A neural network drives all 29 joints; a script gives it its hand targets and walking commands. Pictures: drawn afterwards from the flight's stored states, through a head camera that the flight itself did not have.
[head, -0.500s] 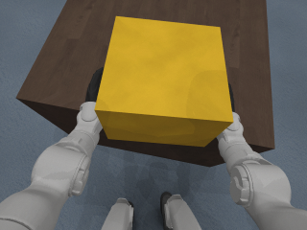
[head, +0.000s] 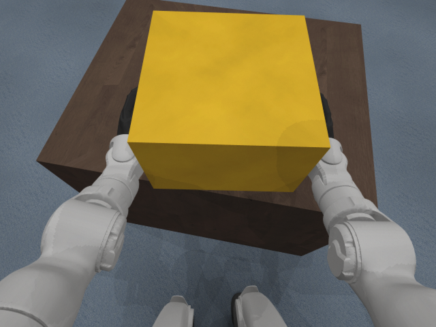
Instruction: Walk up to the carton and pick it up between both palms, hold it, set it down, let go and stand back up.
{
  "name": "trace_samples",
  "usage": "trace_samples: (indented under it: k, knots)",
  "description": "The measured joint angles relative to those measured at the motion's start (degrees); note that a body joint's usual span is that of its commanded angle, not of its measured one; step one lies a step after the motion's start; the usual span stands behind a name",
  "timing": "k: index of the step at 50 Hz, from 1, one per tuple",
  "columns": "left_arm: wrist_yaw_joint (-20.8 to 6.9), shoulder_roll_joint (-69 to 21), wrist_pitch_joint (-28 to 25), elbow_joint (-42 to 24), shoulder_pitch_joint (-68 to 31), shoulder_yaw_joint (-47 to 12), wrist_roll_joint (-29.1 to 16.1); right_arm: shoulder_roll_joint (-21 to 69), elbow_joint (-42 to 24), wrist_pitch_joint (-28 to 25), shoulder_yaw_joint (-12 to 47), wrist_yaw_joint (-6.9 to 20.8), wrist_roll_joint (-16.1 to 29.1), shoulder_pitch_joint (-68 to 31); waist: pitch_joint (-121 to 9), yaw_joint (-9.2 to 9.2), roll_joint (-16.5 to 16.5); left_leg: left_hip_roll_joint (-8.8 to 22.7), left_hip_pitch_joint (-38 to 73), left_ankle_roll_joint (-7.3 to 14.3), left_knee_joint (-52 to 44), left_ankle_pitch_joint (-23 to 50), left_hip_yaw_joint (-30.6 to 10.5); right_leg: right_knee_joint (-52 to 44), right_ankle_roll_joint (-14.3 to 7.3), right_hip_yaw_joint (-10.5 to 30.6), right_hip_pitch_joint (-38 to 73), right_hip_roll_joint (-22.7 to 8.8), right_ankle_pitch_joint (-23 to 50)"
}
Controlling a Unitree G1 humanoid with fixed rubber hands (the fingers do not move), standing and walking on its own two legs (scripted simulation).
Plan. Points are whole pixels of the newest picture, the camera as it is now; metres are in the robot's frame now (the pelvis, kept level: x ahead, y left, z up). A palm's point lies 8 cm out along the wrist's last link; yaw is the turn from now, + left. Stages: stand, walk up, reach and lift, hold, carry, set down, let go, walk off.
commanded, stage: reach and lift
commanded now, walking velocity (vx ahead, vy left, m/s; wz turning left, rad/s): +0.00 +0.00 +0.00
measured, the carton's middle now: (226, 105) +0.49 -0.04 +0.06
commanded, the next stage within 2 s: none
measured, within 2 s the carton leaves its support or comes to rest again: neither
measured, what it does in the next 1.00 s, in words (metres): rises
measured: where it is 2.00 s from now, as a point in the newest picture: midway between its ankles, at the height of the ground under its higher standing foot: outside the picture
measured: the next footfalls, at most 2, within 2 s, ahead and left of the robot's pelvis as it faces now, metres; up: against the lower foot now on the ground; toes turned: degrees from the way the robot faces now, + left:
none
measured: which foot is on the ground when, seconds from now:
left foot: down 0.00-1.00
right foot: down 0.00-1.00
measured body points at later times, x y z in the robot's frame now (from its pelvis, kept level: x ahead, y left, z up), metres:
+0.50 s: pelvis +0.01 +0.00 +0.05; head +0.14 -0.01 +0.48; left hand +0.46 +0.16 +0.06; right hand +0.43 -0.20 +0.04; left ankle +0.00 +0.13 -0.67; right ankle +0.03 -0.10 -0.67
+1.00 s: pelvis +0.03 +0.01 +0.07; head +0.07 +0.00 +0.52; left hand +0.45 +0.16 +0.13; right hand +0.42 -0.20 +0.12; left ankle +0.00 +0.13 -0.67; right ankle +0.03 -0.10 -0.67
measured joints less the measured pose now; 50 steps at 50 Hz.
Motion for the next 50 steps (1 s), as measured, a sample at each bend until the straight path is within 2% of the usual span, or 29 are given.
trace_samples:
  k: [5, 7, 10, 14, 20, 24, 28, 36, 47, 50]
  knots:
    - [-2.1, 0.4, -1.6, 1.5, -0.4, 4.9, 2.7, 1.0, 0.1, -1.1, -0.3, -1.1, -0.7, 0.2, 2.2, -0.65, 0.2, -0.1, 6.2, -0.4, -4.3, 1.3, -0.3, -2.9, -0.5, 0.2, 5.7, -0.1, 0.4]
    - [-3.2, 0.8, -2.5, 2.8, -0.4, 6.2, 3.4, 1.7, -0.1, -1.2, -0.4, -1.9, -1.2, 0.9, 3.0, -0.89, 0.3, 0.0, 8.6, -0.2, -6.4, 1.9, -0.4, -4.9, -0.1, 0.3, 8.0, -0.1, 1.0]
    - [-4.8, 1.1, -3.4, 4.2, 0.1, 7.1, 4.2, 2.7, -1.0, -1.2, -0.5, -2.8, -1.8, 2.6, 4.2, -1.1, 0.4, 0.3, 11.8, -0.3, -10.0, 3.3, -0.6, -8.4, -0.7, 0.3, 11.3, 0.1, 2.4]
    - [-5.4, 0.7, -4.6, 4.2, 1.6, 7.6, 4.6, 3.6, -3.3, -1.7, -1.1, -3.5, -3.3, 6.0, 4.9, -1.06, 0.3, 0.6, 14.4, -0.3, -14.6, 5.6, -1.2, -13.4, -0.7, 0.0, 14.3, 0.1, 4.6]
    - [-5.4, -0.2, -5.7, 1.5, 4.2, 7.2, 5.2, 4.7, -7.3, -3.1, -3.8, -3.5, -6.4, 10.2, 4.2, -0.78, -0.2, 0.7, 15.4, -0.2, -20.5, 9.1, -2.4, -20.4, -0.5, -0.9, 16.3, -0.2, 8.1]
    - [-4.4, -0.7, -5.4, -1.1, 6.0, 6.0, 5.4, 5.1, -9.2, -3.5, -4.9, -3.1, -7.3, 12.1, 3.4, -0.54, -0.3, 0.7, 15.7, -0.1, -23.1, 10.7, -3.1, -24.1, -0.3, -1.5, 17.4, -0.4, 10.0]
    - [-2.9, -1.4, -4.2, -4.2, 8.3, 4.4, 5.1, 4.8, -11.3, -2.7, -4.1, -2.1, -6.9, 13.8, 3.0, -0.36, 0.0, 0.5, 16.9, 0.2, -24.8, 11.6, -3.5, -26.9, 0.0, -1.9, 19.4, -0.6, 11.1]
    - [-0.9, -2.7, -0.5, -10.8, 13.5, 2.3, 4.1, 3.5, -16.5, 1.3, -0.1, -1.8, -3.7, 17.8, 3.5, -1.09, 1.7, 0.2, 23.0, 1.1, -27.0, 11.6, -3.8, -30.4, 0.8, -2.1, 26.3, -1.1, 11.5]
    - [-1.0, -4.0, 4.9, -16.0, 16.5, 6.4, 7.2, 2.5, -19.8, 6.8, 2.6, -1.6, -0.9, 18.7, 7.3, -1.87, 1.5, 0.6, 36.5, 2.1, -30.3, 10.8, -2.2, -33.9, 1.3, -0.3, 39.5, -0.9, 11.3]
    - [-2.1, -4.7, 6.8, -16.3, 16.5, 9.1, 8.1, 2.6, -19.7, 8.6, 1.9, -1.6, -2.9, 18.6, 6.7, -1.44, 0.7, 0.7, 37.6, 2.1, -31.0, 10.9, -1.7, -34.0, 1.3, 0.3, 40.1, -0.8, 11.2]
